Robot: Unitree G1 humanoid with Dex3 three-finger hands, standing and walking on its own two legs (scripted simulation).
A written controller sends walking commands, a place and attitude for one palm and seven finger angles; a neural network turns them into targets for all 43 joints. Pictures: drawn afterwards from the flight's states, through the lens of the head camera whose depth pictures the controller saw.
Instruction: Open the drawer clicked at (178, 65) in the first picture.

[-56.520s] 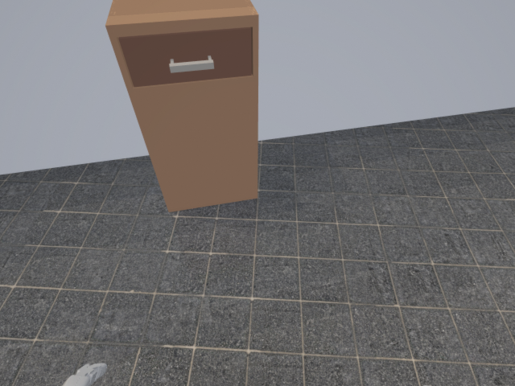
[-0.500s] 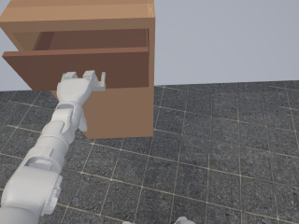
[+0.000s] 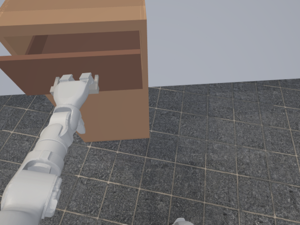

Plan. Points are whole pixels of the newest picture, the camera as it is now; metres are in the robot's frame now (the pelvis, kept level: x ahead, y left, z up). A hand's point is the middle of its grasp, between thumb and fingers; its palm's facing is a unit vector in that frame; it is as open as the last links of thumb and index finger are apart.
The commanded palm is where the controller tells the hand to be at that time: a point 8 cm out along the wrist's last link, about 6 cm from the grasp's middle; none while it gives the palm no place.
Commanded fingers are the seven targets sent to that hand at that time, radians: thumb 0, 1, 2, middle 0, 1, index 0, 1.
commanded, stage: re-aim the fingers above the handle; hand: left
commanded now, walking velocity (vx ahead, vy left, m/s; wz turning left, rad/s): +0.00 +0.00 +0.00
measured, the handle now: (76, 84) +0.52 +0.22 +0.02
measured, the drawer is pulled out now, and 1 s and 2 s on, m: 0.10 0.10 0.10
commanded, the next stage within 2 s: lower the fingers behind the handle in 0.46 s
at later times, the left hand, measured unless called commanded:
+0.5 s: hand (79, 103) +0.45 +0.20 +0.01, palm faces -0.07 -0.04 -1.00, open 13.9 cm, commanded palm +0.44 +0.20 +0.07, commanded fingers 0.00 -0.50 0.30 -0.30 -1.20 -0.30 -1.20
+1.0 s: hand (81, 102) +0.47 +0.21 +0.00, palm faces -0.05 -0.02 -1.00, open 13.9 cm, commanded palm +0.45 +0.20 +0.04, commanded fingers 0.00 -0.50 0.30 -0.30 -1.20 -0.30 -1.20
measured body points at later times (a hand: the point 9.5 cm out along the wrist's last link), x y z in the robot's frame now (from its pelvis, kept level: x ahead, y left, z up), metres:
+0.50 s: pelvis -0.01 +0.00 +0.00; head +0.09 -0.02 +0.44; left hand +0.45 +0.20 +0.07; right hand +0.02 -0.27 -0.14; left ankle -0.04 +0.10 -0.71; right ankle +0.00 -0.12 -0.71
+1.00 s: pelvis -0.01 +0.00 -0.02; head +0.09 -0.01 +0.42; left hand +0.46 +0.20 +0.05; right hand +0.00 -0.27 -0.15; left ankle -0.04 +0.10 -0.71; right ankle +0.00 -0.12 -0.71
